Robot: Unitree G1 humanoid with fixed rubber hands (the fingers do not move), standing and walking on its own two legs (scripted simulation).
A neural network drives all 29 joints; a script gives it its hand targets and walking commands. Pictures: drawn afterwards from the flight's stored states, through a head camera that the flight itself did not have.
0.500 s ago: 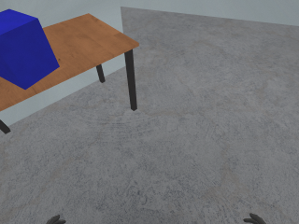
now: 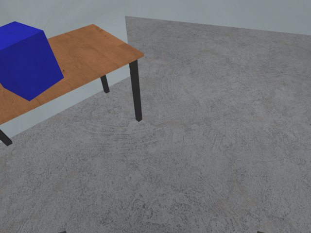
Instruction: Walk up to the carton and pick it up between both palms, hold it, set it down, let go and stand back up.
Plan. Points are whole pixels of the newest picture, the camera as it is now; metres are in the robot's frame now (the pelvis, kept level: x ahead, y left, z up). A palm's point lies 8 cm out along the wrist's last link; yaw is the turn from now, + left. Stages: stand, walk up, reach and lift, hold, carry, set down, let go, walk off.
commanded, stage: stand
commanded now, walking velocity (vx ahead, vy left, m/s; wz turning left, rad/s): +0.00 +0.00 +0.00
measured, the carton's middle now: (22, 61) +0.85 +0.63 -0.01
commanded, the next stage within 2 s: walk up in 1.76 s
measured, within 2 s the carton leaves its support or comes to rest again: neither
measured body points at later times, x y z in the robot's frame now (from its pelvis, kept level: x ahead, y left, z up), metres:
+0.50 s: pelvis -0.01 +0.00 +0.02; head -0.01 -0.01 +0.47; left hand +0.08 +0.29 -0.11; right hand +0.07 -0.30 -0.12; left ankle +0.00 +0.12 -0.73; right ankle +0.01 -0.12 -0.73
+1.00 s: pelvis +0.00 +0.00 +0.02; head +0.00 -0.01 +0.47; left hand +0.08 +0.29 -0.11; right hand +0.07 -0.30 -0.12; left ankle +0.00 +0.12 -0.73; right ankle +0.01 -0.12 -0.73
